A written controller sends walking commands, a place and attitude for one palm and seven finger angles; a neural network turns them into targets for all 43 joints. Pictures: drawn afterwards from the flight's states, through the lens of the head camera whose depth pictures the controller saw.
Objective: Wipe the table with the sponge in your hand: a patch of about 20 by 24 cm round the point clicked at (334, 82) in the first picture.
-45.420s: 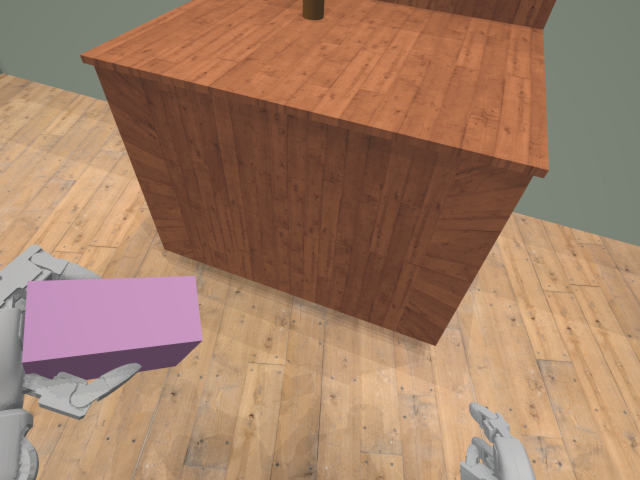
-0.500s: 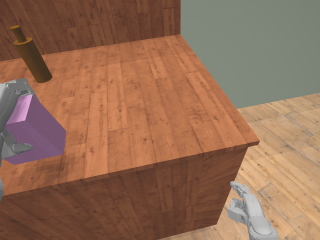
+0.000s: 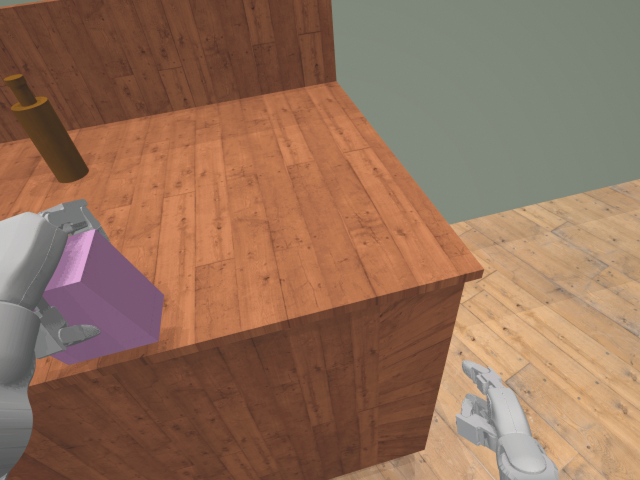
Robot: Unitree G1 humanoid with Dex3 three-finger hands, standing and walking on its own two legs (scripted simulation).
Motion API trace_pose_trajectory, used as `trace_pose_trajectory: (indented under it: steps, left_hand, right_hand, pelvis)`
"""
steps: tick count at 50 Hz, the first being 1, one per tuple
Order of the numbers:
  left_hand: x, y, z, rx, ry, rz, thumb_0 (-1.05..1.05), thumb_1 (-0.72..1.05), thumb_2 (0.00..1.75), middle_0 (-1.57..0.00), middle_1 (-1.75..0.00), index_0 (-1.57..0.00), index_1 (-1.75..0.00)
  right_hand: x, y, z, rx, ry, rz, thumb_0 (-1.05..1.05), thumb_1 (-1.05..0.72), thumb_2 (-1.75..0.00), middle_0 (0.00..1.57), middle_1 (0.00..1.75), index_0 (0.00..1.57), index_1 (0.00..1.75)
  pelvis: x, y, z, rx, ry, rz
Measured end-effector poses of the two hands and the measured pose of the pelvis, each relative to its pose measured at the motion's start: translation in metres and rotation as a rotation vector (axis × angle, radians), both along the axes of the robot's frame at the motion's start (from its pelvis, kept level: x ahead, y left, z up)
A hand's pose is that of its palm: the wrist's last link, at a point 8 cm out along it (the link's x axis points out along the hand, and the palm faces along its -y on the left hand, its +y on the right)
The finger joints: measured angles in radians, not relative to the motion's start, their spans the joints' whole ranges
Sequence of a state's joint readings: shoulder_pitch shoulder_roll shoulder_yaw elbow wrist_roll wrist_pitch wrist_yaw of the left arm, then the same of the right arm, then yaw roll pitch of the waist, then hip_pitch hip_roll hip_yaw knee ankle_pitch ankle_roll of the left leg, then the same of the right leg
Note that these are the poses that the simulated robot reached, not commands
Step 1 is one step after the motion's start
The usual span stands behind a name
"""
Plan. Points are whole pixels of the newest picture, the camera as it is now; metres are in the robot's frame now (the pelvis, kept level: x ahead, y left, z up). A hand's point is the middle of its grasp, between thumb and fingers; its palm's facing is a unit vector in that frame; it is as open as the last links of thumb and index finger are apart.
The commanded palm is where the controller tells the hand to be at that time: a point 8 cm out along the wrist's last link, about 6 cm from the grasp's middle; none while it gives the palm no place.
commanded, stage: bring the sponge back beside the body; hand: left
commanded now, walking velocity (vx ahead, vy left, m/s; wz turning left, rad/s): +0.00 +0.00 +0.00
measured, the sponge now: (94, 312) +0.21 +0.30 +0.15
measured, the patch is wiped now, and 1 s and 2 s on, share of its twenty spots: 0.95 0.95 0.95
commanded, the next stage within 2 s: step back with the hand held close in 0.22 s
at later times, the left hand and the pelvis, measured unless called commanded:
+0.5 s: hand (143, 278) +0.22 +0.22 +0.21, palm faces +0.34 -0.77 -0.54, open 10.5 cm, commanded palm +0.14 +0.28 +0.28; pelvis -0.01 -0.01 -0.01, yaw +3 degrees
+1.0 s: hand (53, 330) +0.14 +0.25 +0.23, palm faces +0.45 -0.78 -0.44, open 10.5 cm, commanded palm +0.09 +0.30 +0.28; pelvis -0.06 +0.01 -0.02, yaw +2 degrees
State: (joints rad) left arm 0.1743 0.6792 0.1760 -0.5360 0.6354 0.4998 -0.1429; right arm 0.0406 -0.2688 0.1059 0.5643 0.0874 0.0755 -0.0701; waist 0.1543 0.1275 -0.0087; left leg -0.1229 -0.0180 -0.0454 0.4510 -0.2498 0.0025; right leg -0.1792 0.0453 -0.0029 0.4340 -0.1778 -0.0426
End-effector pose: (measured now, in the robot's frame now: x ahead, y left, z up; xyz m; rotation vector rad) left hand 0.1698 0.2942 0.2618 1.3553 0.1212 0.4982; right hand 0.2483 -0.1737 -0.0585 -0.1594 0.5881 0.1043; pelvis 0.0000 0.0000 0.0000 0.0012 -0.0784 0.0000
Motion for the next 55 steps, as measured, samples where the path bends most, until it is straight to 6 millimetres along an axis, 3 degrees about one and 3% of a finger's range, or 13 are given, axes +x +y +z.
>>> trace_pose_trajectory:
  steps: [3, 6, 11, 15, 18, 21, 25, 30, 37, 40, 43, 49, 55]
  left_hand:
    - [-0.003, -0.016, -0.023, -0.039, 0.079, -0.052, -0.01, -0.56, 1.06, -0.67, -1.32, -0.72, -1.29]
    - [-0.009, -0.032, -0.03, -0.01, 0.111, -0.119, -0.01, -0.56, 1.06, -0.67, -1.32, -0.73, -1.29]
    - [-0.012, -0.038, -0.005, 0.115, 0.022, -0.137, -0.01, -0.56, 1.06, -0.67, -1.31, -0.73, -1.29]
    - [-0.006, -0.025, 0.016, 0.137, -0.059, -0.067, -0.01, -0.56, 1.06, -0.67, -1.31, -0.73, -1.29]
    - [0.001, -0.016, 0.016, 0.092, -0.062, -0.021, -0.01, -0.56, 1.06, -0.67, -1.32, -0.73, -1.29]
    - [0.011, -0.015, 0.0, -0.338, -0.215, -0.219, -0.01, -0.56, 1.06, -0.67, -1.32, -0.73, -1.29]
    - [0.014, -0.037, -0.03, -0.623, -0.356, -0.445, -0.01, -0.56, 1.06, -0.67, -1.32, -0.73, -1.29]
    - [-0.007, -0.051, -0.02, -0.645, -0.477, -0.612, -0.01, -0.56, 1.06, -0.67, -1.32, -0.73, -1.29]
    - [-0.025, -0.029, 0.025, -0.417, -0.682, -0.629, -0.01, -0.57, 1.06, -0.68, -1.32, -0.74, -1.29]
    - [-0.025, -0.014, 0.024, -0.424, -0.716, -0.587, -0.01, -0.57, 1.06, -0.67, -1.32, -0.73, -1.29]
    - [-0.028, -0.004, 0.009, -0.484, -0.694, -0.557, -0.01, -0.56, 1.06, -0.67, -1.32, -0.73, -1.29]
    - [-0.059, -0.005, -0.023, -0.57, -0.601, -0.56, -0.01, -0.57, 1.06, -0.67, -1.32, -0.73, -1.3]
    - [-0.1, -0.003, 0.004, -0.46, -0.726, -0.567, -0.01, -0.57, 1.06, -0.68, -1.32, -0.74, -1.29]
  right_hand:
    - [-0.002, -0.009, 0.0, -0.029, -0.014, -0.008, 0.01, -0.9, -0.9, 0.2, 0.3, 0.2, 0.3]
    - [-0.004, -0.016, 0.0, -0.057, -0.02, -0.011, 0.01, -0.9, -0.9, 0.2, 0.3, 0.2, 0.3]
    - [-0.006, -0.021, -0.003, -0.059, -0.007, -0.015, 0.01, -0.9, -0.9, 0.2, 0.3, 0.2, 0.3]
    - [-0.008, -0.022, -0.005, -0.031, 0.001, -0.03, 0.01, -0.9, -0.9, 0.2, 0.3, 0.2, 0.3]
    - [-0.011, -0.023, -0.004, -0.014, -0.008, -0.043, 0.01, -0.9, -0.9, 0.2, 0.3, 0.2, 0.3]
    - [-0.019, -0.024, 0.0, -0.01, -0.035, -0.044, 0.01, -0.9, -0.9, 0.2, 0.3, 0.2, 0.3]
    - [-0.049, -0.033, -0.006, -0.061, 0.021, -0.082, 0.01, -0.9, -0.9, 0.2, 0.3, 0.2, 0.3]
    - [-0.097, -0.054, -0.024, -0.149, 0.19, -0.164, 0.01, -0.9, -0.9, 0.2, 0.3, 0.21, 0.3]
    - [-0.144, -0.068, -0.053, -0.166, 0.344, -0.218, 0.01, -0.9, -0.9, 0.2, 0.3, 0.2, 0.3]
    - [-0.153, -0.068, -0.056, -0.142, 0.321, -0.25, 0.01, -0.9, -0.9, 0.2, 0.3, 0.2, 0.3]
    - [-0.158, -0.065, -0.053, -0.129, 0.275, -0.276, 0.01, -0.9, -0.9, 0.2, 0.3, 0.2, 0.3]
    - [-0.164, -0.05, -0.036, -0.162, 0.198, -0.252, 0.01, -0.91, -0.9, 0.2, 0.3, 0.2, 0.3]
    - [-0.16, -0.029, -0.029, -0.149, 0.147, -0.152, 0.01, -0.9, -0.9, 0.2, 0.3, 0.2, 0.3]
  pelvis:
    - [-0.001, -0.002, -0.001, 0.002, -0.003, 0.002]
    - [-0.002, -0.005, -0.002, 0.004, -0.011, 0.0]
    - [-0.004, -0.009, -0.003, 0.003, -0.029, -0.004]
    - [-0.005, -0.012, -0.003, 0.004, -0.028, -0.008]
    - [-0.006, -0.012, -0.003, 0.005, -0.019, -0.007]
    - [-0.008, -0.012, -0.004, -0.01, 0.019, 0.03]
    - [-0.008, -0.011, -0.009, -0.021, 0.072, 0.045]
    - [-0.008, -0.007, -0.01, -0.005, 0.104, 0.047]
    - [-0.02, -0.002, -0.014, -0.014, 0.105, 0.054]
    - [-0.03, 0.0, -0.017, -0.024, 0.1, 0.051]
    - [-0.041, 0.004, -0.021, -0.034, 0.093, 0.053]
    - [-0.06, 0.014, -0.021, -0.029, 0.101, 0.037]
    - [-0.072, 0.012, -0.017, -0.036, 0.121, 0.056]
